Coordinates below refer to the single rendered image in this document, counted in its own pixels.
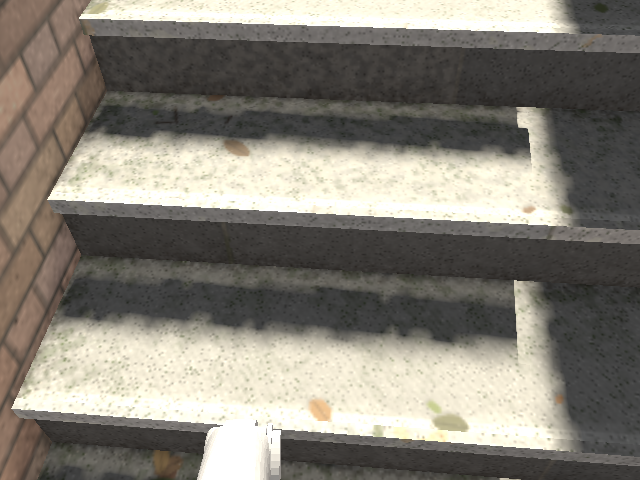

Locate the robot left thigh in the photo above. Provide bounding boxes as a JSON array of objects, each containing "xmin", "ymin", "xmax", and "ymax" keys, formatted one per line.
[{"xmin": 197, "ymin": 419, "xmax": 281, "ymax": 480}]

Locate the left robot shin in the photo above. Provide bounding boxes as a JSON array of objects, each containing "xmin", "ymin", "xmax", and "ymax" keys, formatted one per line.
[{"xmin": 203, "ymin": 427, "xmax": 218, "ymax": 456}]

